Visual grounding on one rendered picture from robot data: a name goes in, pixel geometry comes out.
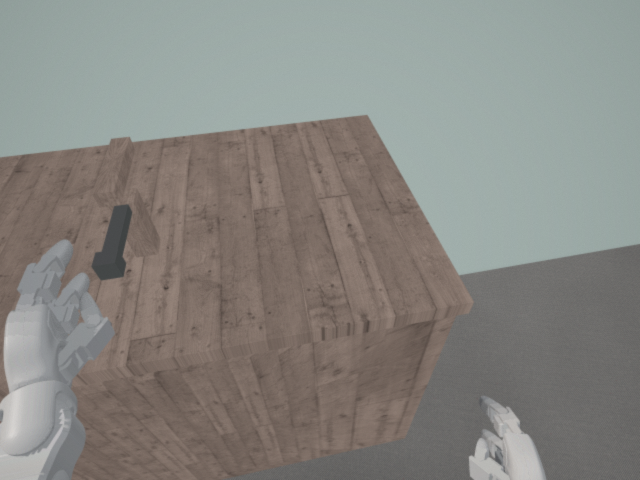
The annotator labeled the robot left hand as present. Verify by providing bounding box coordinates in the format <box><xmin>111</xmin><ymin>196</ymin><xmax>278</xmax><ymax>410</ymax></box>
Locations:
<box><xmin>4</xmin><ymin>239</ymin><xmax>115</xmax><ymax>393</ymax></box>

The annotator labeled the left robot forearm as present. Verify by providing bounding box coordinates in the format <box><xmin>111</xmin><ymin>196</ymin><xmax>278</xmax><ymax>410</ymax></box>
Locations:
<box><xmin>0</xmin><ymin>381</ymin><xmax>86</xmax><ymax>480</ymax></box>

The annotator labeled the counter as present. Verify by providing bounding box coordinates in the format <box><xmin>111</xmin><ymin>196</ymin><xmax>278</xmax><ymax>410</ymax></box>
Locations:
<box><xmin>0</xmin><ymin>115</ymin><xmax>474</xmax><ymax>480</ymax></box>

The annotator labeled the robot right hand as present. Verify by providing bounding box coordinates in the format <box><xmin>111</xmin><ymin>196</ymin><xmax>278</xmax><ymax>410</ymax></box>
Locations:
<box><xmin>469</xmin><ymin>396</ymin><xmax>546</xmax><ymax>480</ymax></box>

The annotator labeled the tap lever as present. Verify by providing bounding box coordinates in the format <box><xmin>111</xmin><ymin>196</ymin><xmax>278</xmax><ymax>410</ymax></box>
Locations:
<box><xmin>91</xmin><ymin>204</ymin><xmax>132</xmax><ymax>280</ymax></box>

